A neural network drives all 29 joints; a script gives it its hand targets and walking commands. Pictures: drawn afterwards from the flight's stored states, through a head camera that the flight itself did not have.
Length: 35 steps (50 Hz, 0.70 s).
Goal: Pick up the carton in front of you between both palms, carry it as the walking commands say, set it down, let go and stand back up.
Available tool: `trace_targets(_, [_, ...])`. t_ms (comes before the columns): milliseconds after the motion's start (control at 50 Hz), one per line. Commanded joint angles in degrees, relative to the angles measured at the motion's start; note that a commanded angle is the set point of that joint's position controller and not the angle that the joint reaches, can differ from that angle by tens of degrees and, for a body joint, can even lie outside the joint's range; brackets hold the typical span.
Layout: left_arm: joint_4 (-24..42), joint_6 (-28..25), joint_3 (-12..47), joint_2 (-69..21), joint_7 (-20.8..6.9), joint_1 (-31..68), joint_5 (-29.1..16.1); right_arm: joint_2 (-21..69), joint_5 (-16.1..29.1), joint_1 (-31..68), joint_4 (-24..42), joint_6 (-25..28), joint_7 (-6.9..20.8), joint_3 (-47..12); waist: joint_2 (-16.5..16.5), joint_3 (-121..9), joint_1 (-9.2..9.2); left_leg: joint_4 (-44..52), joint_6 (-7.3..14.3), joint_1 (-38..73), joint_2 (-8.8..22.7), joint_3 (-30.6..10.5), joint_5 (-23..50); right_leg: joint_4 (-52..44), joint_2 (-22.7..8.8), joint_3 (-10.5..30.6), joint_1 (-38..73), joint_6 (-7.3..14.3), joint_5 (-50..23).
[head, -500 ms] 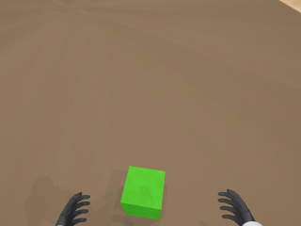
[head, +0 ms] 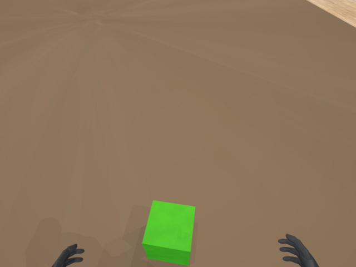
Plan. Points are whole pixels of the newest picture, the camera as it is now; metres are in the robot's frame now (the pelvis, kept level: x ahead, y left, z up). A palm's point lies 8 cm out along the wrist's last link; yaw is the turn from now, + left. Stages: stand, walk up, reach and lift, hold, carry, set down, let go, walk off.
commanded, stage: stand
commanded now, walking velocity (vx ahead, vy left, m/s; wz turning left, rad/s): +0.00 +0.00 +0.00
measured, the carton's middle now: (170, 233) +0.42 +0.05 -0.64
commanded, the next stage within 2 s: none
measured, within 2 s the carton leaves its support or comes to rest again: neither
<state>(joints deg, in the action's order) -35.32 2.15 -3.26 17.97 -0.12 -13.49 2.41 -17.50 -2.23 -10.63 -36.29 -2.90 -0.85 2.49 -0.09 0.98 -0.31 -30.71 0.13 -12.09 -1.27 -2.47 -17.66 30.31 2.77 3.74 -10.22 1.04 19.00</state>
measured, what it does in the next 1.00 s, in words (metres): stands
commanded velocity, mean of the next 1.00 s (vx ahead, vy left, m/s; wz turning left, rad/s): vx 0.00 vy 0.00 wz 0.00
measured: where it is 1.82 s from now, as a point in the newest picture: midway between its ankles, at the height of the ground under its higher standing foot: outside the picture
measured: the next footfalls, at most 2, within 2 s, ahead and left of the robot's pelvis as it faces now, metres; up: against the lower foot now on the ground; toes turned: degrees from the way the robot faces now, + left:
none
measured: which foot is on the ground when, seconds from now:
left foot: down 0.00-1.00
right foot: down 0.00-1.00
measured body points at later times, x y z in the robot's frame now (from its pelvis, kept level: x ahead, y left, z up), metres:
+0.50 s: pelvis +0.02 +0.00 +0.00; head +0.02 +0.00 +0.45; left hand +0.15 +0.30 -0.09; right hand +0.15 -0.29 -0.10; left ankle -0.01 +0.12 -0.73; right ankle -0.03 -0.11 -0.73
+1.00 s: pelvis +0.00 +0.00 +0.01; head -0.01 +0.00 +0.46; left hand +0.10 +0.31 -0.10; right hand +0.11 -0.31 -0.10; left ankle -0.01 +0.12 -0.73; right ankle -0.03 -0.11 -0.73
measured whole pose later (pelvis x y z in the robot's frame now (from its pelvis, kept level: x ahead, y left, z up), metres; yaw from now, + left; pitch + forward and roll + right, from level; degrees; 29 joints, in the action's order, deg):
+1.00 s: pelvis +0.00 +0.00 +0.01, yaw +0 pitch -2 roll +0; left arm -53.0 -0.2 -1.8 20.8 0.8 -9.5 1.1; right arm -21.1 -1.5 -7.4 -56.0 0.9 -1.2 0.4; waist 0.2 1.0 -0.1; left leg -21.7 0.1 -7.1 -1.2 -2.7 -12.6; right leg 21.5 2.3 3.8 -5.3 1.0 14.1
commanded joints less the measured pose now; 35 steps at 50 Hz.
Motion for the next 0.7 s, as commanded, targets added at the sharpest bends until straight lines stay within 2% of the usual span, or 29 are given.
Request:
trace_targets(0, [3.0, -1.92, -2.0, 7.4, 0.39, 2.84, -0.13, -7.46, 0.02, 4.25, 1.68, 2.77, 0.01, 1.8, -0.13, -2.86, 0.0, 4.45, 0.46, 2.15, 4.55, -3.94, 9.12, -5.47, -5.15, 3.77, -3.2, -0.66, -10.81])
trace_targets(140, [-0.65, -2.12, -1.98, 9.28, 1.19, 1.81, -0.7, -9.49, 0.08, 3.3, -3.3, 3.54, -0.54, 1.34, -0.32, -4.84, 0.12, 3.37, 0.63, 4.57, 5.18, -4.03, 19.46, -4.5, -6.0, 4.07, -0.59, -0.44, -19.73])
trace_targets(300, [-3.82, -2.22, -1.46, 10.07, 1.56, 2.33, -0.97, -10.35, 0.34, 3.28, -6.89, 3.83, -0.92, 0.86, 0.03, -4.86, 0.17, 3.77, 0.68, 6.1, 5.39, -4.14, 24.87, -4.67, -6.42, 3.96, 0.91, -0.44, -24.52])
trace_targets(440, [-6.26, -2.36, -1.13, 10.23, 1.65, 3.53, -1.03, -10.62, 0.47, 4.09, -9.06, 4.01, -1.09, 0.52, 0.14, -4.57, 0.12, 5.13, 0.75, 6.93, 5.6, -4.38, 24.97, -6.05, -6.72, 4.05, 1.8, -0.36, -24.55])
trace_targets(680, [-10.5, -2.65, -0.66, 11.14, 1.45, 5.13, -1.15, -11.62, 0.59, 5.17, -13.05, 4.3, -0.92, -0.02, 0.02, -2.52, 0.14, 8.82, 0.92, 6.78, 6.17, -5.07, 19.16, -9.8, -7.25, 4.96, 2.24, -0.06, -19.02])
